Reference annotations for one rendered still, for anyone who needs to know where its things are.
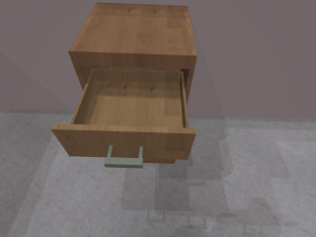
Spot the handle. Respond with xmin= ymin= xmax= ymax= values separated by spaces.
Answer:
xmin=104 ymin=144 xmax=143 ymax=169

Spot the drawer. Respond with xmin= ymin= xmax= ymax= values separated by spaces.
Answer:
xmin=51 ymin=68 xmax=197 ymax=160

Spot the cabinet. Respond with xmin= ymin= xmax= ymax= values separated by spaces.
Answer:
xmin=68 ymin=2 xmax=198 ymax=164

